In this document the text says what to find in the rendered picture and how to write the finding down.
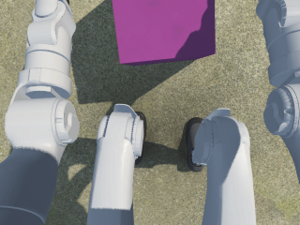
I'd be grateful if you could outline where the robot right upper arm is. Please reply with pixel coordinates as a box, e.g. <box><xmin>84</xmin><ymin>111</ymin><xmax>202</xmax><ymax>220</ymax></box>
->
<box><xmin>263</xmin><ymin>83</ymin><xmax>300</xmax><ymax>185</ymax></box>

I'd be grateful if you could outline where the right robot forearm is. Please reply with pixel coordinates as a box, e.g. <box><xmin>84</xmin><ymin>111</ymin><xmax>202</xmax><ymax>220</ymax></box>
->
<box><xmin>255</xmin><ymin>0</ymin><xmax>300</xmax><ymax>87</ymax></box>

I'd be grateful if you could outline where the left robot forearm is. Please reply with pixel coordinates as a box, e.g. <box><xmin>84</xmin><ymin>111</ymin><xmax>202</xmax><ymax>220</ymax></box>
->
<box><xmin>4</xmin><ymin>0</ymin><xmax>76</xmax><ymax>141</ymax></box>

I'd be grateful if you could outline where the left robot thigh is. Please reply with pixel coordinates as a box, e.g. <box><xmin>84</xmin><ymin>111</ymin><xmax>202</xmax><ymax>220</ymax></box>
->
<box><xmin>86</xmin><ymin>112</ymin><xmax>143</xmax><ymax>225</ymax></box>

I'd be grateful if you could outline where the carton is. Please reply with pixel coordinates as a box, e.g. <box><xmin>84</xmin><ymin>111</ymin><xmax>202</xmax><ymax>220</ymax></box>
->
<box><xmin>112</xmin><ymin>0</ymin><xmax>216</xmax><ymax>66</ymax></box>

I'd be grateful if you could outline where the robot left upper arm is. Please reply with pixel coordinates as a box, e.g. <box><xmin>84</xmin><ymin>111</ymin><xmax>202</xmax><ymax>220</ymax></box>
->
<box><xmin>0</xmin><ymin>97</ymin><xmax>80</xmax><ymax>225</ymax></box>

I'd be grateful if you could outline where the right robot foot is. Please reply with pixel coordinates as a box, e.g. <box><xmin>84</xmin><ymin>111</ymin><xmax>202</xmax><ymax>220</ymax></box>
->
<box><xmin>186</xmin><ymin>117</ymin><xmax>204</xmax><ymax>173</ymax></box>

